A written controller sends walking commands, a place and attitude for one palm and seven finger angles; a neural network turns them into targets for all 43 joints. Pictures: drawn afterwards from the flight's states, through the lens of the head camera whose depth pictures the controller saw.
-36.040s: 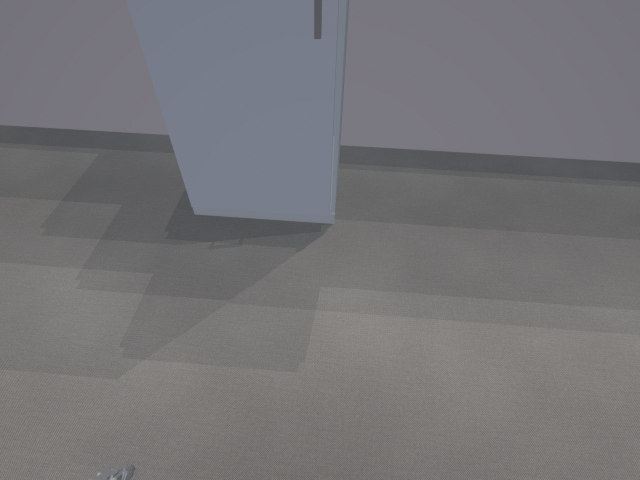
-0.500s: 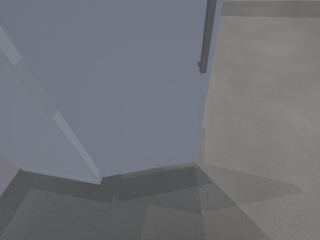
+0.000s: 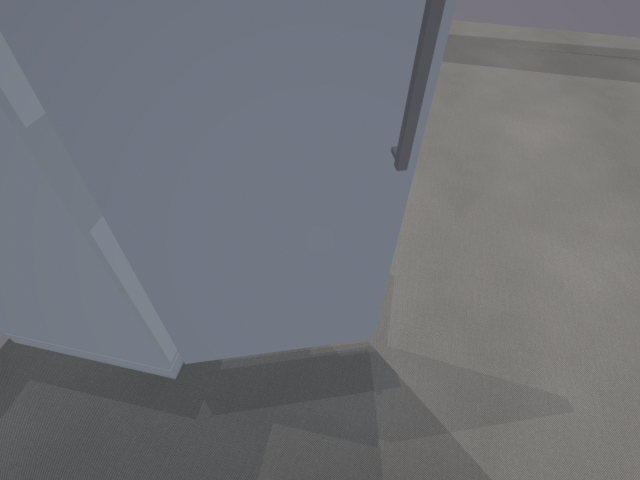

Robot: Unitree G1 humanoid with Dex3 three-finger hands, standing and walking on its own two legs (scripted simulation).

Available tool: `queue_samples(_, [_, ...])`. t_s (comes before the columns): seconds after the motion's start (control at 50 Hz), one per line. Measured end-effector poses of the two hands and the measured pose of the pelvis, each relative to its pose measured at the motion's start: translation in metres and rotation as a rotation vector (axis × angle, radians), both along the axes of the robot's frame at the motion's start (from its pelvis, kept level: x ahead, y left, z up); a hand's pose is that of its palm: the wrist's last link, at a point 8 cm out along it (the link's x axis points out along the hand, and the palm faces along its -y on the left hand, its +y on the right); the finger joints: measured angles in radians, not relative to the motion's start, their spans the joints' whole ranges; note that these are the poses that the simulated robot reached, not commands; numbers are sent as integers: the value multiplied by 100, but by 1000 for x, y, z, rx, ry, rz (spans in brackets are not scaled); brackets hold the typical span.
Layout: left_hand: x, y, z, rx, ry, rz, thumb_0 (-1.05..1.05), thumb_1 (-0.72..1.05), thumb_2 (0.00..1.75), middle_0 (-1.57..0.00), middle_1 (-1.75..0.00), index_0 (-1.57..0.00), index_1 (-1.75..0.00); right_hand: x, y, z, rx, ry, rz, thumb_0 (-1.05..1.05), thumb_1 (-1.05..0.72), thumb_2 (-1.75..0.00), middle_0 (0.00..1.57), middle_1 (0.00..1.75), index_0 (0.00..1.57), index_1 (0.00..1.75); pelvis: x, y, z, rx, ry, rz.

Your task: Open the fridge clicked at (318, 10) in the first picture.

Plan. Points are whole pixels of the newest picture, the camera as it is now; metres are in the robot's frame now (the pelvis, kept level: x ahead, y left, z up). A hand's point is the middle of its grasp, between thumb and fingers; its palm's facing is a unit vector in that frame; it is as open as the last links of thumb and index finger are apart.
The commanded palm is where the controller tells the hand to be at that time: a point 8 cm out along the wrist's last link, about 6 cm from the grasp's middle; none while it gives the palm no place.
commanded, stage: let the arm hang, fingers relaxed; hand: right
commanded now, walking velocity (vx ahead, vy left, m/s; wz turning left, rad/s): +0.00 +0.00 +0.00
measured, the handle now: (415, 74) +0.63 -0.10 +0.22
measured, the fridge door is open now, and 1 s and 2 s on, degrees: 69 69 69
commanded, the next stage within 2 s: look to check the result in 0.26 s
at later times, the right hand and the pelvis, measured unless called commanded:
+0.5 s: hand out of the picture +0.02 -0.18 -0.17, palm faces +0.01 +0.98 -0.21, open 7.4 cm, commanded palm none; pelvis +0.01 +0.01 +0.00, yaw +1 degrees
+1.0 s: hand out of the picture +0.07 -0.19 -0.17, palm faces -0.01 +0.97 -0.25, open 7.4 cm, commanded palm none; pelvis +0.02 +0.02 +0.01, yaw +1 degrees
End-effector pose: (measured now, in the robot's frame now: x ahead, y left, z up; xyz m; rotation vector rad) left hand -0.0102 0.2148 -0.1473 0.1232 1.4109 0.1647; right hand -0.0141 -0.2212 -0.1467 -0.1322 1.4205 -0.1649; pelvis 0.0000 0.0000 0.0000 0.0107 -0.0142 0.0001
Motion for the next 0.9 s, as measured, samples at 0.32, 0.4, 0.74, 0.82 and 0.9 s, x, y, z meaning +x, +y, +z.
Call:
queue_samples(0.32, [14, 17, 4, 22, -20, 1, 1, 90, 90, -20, -30, -20, -30, 31, 2, 2, -7, -47, 28, 0, -91, -90, 20, 30, 20, 30, 5, 8, 2, -1, -2, 8])
queue_samples(0.4, [17, 21, 4, 26, -17, -2, 1, 90, 90, -20, -30, -20, -30, 29, 0, 3, -15, -30, 28, 0, -91, -90, 20, 30, 20, 30, 7, 9, 2, -1, -1, 10])
queue_samples(0.74, [45, 42, 10, 62, -52, -21, 1, 90, 90, -20, -30, -20, -30, 46, -8, 7, -40, -41, 45, 0, -90, -90, 20, 30, 20, 30, 14, 14, 4, -2, -1, 16])
queue_samples(0.82, [53, 47, 12, 72, -68, -26, 1, 90, 90, -20, -30, -21, -30, 57, -10, 9, -47, -63, 52, 0, -90, -90, 20, 30, 20, 30, 15, 15, 4, -3, -1, 16])
queue_samples(0.9, [59, 52, 14, 80, -81, -31, 1, 90, 90, -20, -30, -21, -30, 67, -13, 10, -54, -86, 60, 0, -90, -90, 20, 30, 20, 30, 17, 15, 5, -3, -1, 16])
